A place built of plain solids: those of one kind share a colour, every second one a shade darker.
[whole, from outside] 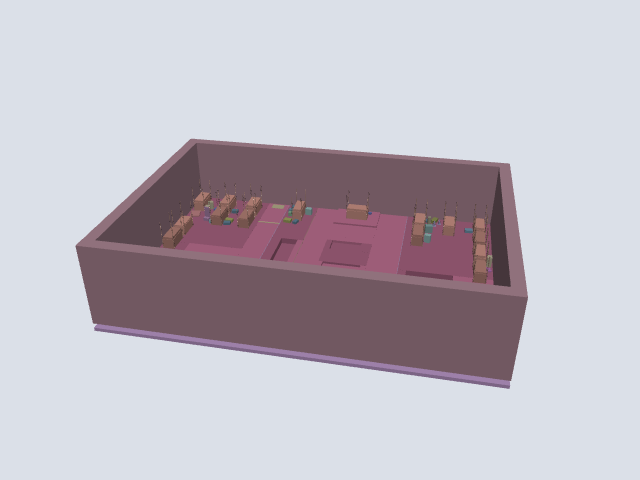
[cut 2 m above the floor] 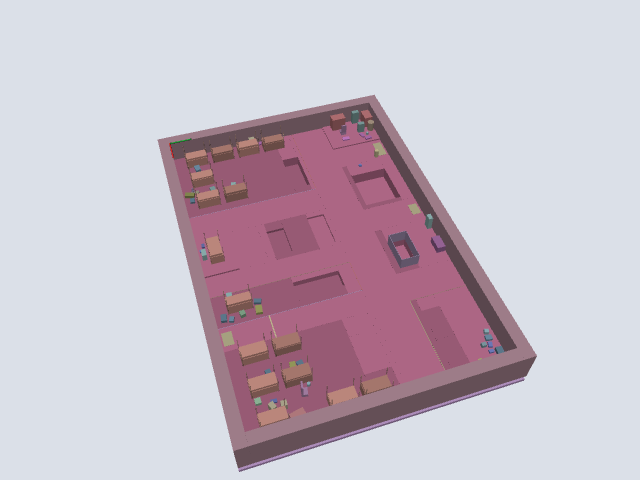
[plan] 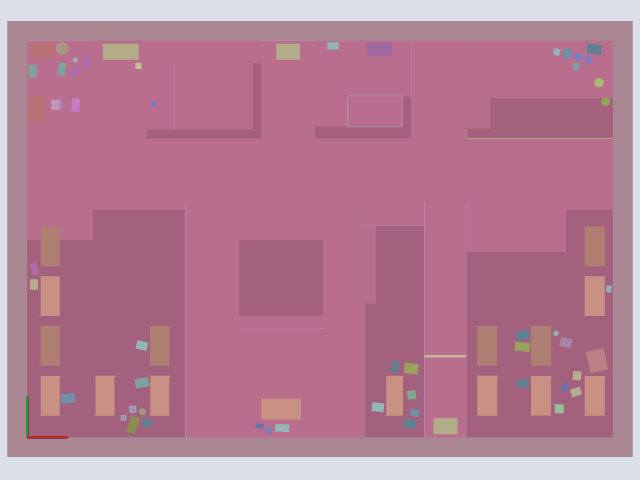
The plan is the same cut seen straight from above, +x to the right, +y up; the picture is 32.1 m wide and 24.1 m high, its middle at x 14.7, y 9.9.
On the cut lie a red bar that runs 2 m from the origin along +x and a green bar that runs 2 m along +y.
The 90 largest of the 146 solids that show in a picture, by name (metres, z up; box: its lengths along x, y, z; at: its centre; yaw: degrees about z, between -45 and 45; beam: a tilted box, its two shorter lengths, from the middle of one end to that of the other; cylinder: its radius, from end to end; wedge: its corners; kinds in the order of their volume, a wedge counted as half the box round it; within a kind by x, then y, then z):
{
 "wall_1": {"box": [1.0, 19.9, 7.0], "at": [-0.5, 9.95, 2.5]},
 "wall_2": {"box": [31.4, 1.0, 7.0], "at": [14.7, -0.5, 2.5]},
 "wall_3": {"box": [31.4, 1.0, 7.0], "at": [14.7, 20.4, 2.5]},
 "wall_4": {"box": [1.0, 19.9, 7.0], "at": [29.9, 9.95, 2.5]},
 "floor_1": {"box": [3.3, 1.52, 1.32], "at": [1.65, 10.66, -0.66]},
 "floor_2": {"box": [3.4, 4.9, 1.12], "at": [1.7, 17.45, -0.44]},
 "floor_3": {"box": [7.95, 9.9, 1.32], "at": [3.98, 4.95, -0.66]},
 "floor_4": {"box": [7.95, 0.38, 1.32], "at": [3.98, 11.61, -0.66]},
 "floor_5": {"box": [2.6, 4.9, 1.0], "at": [4.7, 17.45, -0.5]},
 "floor_6": {"box": [3.92, 1.52, 0.38], "at": [5.26, 10.66, -1.13]},
 "floor_7": {"box": [1.4, 3.32, 1.32], "at": [6.7, 17.11, -0.66]},
 "floor_8": {"box": [0.73, 1.52, 1.32], "at": [7.58, 10.66, -0.66]},
 "floor_9": {"box": [5.75, 0.45, 1.32], "at": [8.88, 15.22, -0.66]},
 "floor_10": {"box": [5.75, 1.13, 1.32], "at": [8.88, 19.34, -0.66]},
 "floor_11": {"box": [2.7, 11.8, 1.0], "at": [9.3, 5.9, -0.5]},
 "floor_12": {"box": [3.92, 3.32, 0.25], "at": [9.36, 17.11, -1.2]},
 "floor_13": {"box": [0.5, 1.52, 1.32], "at": [10.9, 10.66, -0.66]},
 "floor_14": {"box": [0.95, 1.52, 1.32], "at": [11.12, 6.86, -0.66]},
 "floor_15": {"box": [0.43, 3.32, 1.32], "at": [11.54, 17.11, -0.66]},
 "floor_16": {"box": [4.2, 2.95, 1.16], "at": [12.75, 1.48, -0.42]},
 "floor_17": {"box": [4.2, 2.5, 1.0], "at": [12.75, 4.2, -0.5]},
 "floor_18": {"box": [4.2, 0.65, 1.32], "at": [12.75, 5.78, -0.66]},
 "floor_19": {"box": [4.2, 2.28, 1.32], "at": [12.75, 8.76, -0.66]},
 "floor_20": {"box": [4.2, 0.38, 1.32], "at": [12.75, 11.61, -0.66]},
 "floor_21": {"box": [3.32, 1.52, 1.13], "at": [12.81, 10.66, -0.76]},
 "floor_22": {"box": [2.72, 1.52, 1.08], "at": [12.96, 6.86, -0.78]},
 "floor_23": {"box": [2.7, 4.9, 1.0], "at": [13.1, 17.45, -0.5]},
 "floor_24": {"box": [0.53, 1.52, 1.32], "at": [14.59, 6.86, -0.66]},
 "floor_25": {"box": [0.38, 1.52, 1.32], "at": [14.66, 10.66, -0.66]},
 "floor_26": {"box": [29.4, 3.2, 1.0], "at": [14.7, 13.4, -0.5]},
 "floor_27": {"box": [1.65, 1.52, 1.32], "at": [15.28, 16.36, -0.66]},
 "floor_28": {"box": [2.1, 11.8, 1.0], "at": [15.9, 5.9, -0.5]},
 "floor_29": {"box": [4.85, 0.6, 1.32], "at": [16.88, 15.3, -0.66]},
 "floor_30": {"box": [4.85, 2.78, 1.32], "at": [16.88, 18.51, -0.66]},
 "floor_31": {"box": [0.55, 3.92, 1.32], "at": [17.23, 8.66, -0.66]},
 "floor_32": {"box": [2.72, 1.52, 0.6], "at": [17.46, 16.36, -1.02]},
 "floor_33": {"box": [1.52, 3.92, 0.79], "at": [18.26, 8.66, -0.93]},
 "floor_34": {"box": [3.0, 6.7, 1.32], "at": [18.45, 3.35, -0.66]},
 "floor_35": {"box": [3.0, 1.18, 1.32], "at": [18.45, 11.21, -0.66]},
 "floor_36": {"box": [0.48, 1.52, 1.32], "at": [19.06, 16.36, -0.66]},
 "floor_37": {"box": [0.93, 3.92, 1.32], "at": [19.48, 8.66, -0.66]},
 "floor_38": {"box": [2.8, 4.9, 1.0], "at": [20.7, 17.45, -0.5]},
 "floor_39": {"box": [2.1, 11.8, 1.0], "at": [21.0, 5.9, -0.5]},
 "floor_40": {"box": [1.15, 1.52, 1.32], "at": [22.68, 16.26, -0.66]},
 "floor_41": {"box": [1.65, 2.12, 1.32], "at": [22.88, 10.36, -0.66]},
 "floor_42": {"box": [2.72, 1.52, 1.32], "at": [24.61, 16.26, -0.66]},
 "floor_43": {"box": [3.32, 2.12, 1.32], "at": [25.36, 10.36, -0.66]},
 "floor_44": {"box": [7.35, 9.3, 1.32], "at": [25.73, 4.65, -0.66]},
 "floor_45": {"box": [7.35, 0.38, 1.32], "at": [25.73, 11.61, -0.66]},
 "floor_46": {"box": [7.3, 0.5, 1.32], "at": [25.75, 15.25, -0.66]},
 "floor_47": {"box": [7.3, 2.88, 1.32], "at": [25.75, 18.46, -0.66]},
 "floor_48": {"box": [3.43, 1.52, 1.32], "at": [27.68, 16.26, -0.66]},
 "floor_49": {"box": [2.38, 2.12, 1.32], "at": [28.21, 10.36, -0.66]},
 "floor_base_1": {"box": [31.4, 21.9, 0.3], "at": [14.7, 9.95, -1.57]},
 "piece_1": {"box": [0.95, 2.0, 0.9], "at": [1.16, 2.08, 0.45]},
 "piece_2": {"box": [0.87, 1.92, 0.21], "at": [1.16, 2.08, 1.0]},
 "piece_3": {"box": [0.95, 2.0, 0.9], "at": [1.16, 4.58, 0.45]},
 "piece_4": {"box": [0.87, 1.92, 0.18], "at": [1.16, 4.58, 0.99]},
 "piece_5": {"box": [0.95, 2.0, 0.9], "at": [1.16, 7.08, 0.45]},
 "piece_6": {"box": [0.87, 1.92, 0.23], "at": [1.16, 7.08, 1.01]},
 "piece_7": {"box": [0.95, 2.0, 0.9], "at": [1.16, 9.58, 0.45]},
 "piece_8": {"box": [0.87, 1.92, 0.14], "at": [1.16, 9.58, 0.97]},
 "piece_9": {"box": [0.95, 2.0, 0.9], "at": [3.9, 2.08, 0.45]},
 "piece_10": {"box": [0.95, 2.0, 0.9], "at": [6.66, 2.08, 0.45]},
 "piece_11": {"box": [0.87, 1.92, 0.16], "at": [6.66, 2.08, 0.98]},
 "piece_12": {"box": [0.95, 2.0, 0.9], "at": [6.66, 4.58, 0.45]},
 "piece_13": {"box": [0.87, 1.92, 0.23], "at": [6.66, 4.58, 1.01]},
 "piece_14": {"box": [2.0, 1.05, 0.87], "at": [12.75, 1.41, 0.59]},
 "piece_15": {"box": [1.92, 0.97, 0.22], "at": [12.75, 1.41, 1.14]},
 "piece_16": {"box": [0.85, 2.0, 0.96], "at": [18.45, 2.08, 0.48]},
 "piece_17": {"box": [0.77, 1.92, 0.24], "at": [18.45, 2.08, 1.08]},
 "piece_18": {"box": [1.0, 2.0, 0.9], "at": [23.09, 2.08, 0.45]},
 "piece_19": {"box": [0.92, 1.92, 0.24], "at": [23.09, 2.08, 1.02]},
 "piece_20": {"box": [1.0, 2.0, 0.9], "at": [23.09, 4.58, 0.45]},
 "piece_21": {"box": [1.0, 2.0, 0.9], "at": [25.8, 2.08, 0.45]},
 "piece_22": {"box": [0.92, 1.92, 0.23], "at": [25.8, 2.08, 1.01]},
 "piece_23": {"box": [1.0, 2.0, 0.9], "at": [25.8, 4.58, 0.45]},
 "piece_24": {"box": [0.92, 1.92, 0.15], "at": [25.8, 4.58, 0.97]},
 "piece_25": {"box": [1.0, 2.0, 0.9], "at": [28.5, 2.08, 0.45]},
 "piece_26": {"box": [0.92, 1.92, 0.23], "at": [28.5, 2.08, 1.01]},
 "piece_27": {"box": [1.0, 2.0, 0.9], "at": [28.5, 7.08, 0.45]},
 "piece_28": {"box": [1.0, 2.0, 0.9], "at": [28.5, 9.58, 0.45]},
 "piece_29": {"box": [0.92, 1.92, 0.21], "at": [28.5, 9.58, 1.0]},
 "pallet_load_1": {"box": [0.81, 1.33, 1.31], "at": [0.47, 16.48, 0.78]},
 "pallet_load_2": {"box": [1.2, 0.79, 1.12], "at": [0.74, 19.43, 0.68]},
 "crate_stack_1": {"box": [0.4, 0.67, 1.32], "at": [0.27, 18.38, 0.78]},
 "crate_stack_2": {"box": [0.39, 0.64, 1.01], "at": [1.74, 18.48, 0.62], "yaw": -6.5},
 "crate_stack_3": {"box": [0.58, 0.37, 1.27], "at": [15.35, 19.64, 0.64]},
 "sack_pile_1": {"box": [1.28, 0.71, 0.63], "at": [17.68, 19.48, 0.32]},
 "barrel_1": {"cylinder": 0.32, "from": [1.76, 19.52, 0.12], "to": [1.76, 19.52, 1.02]}
}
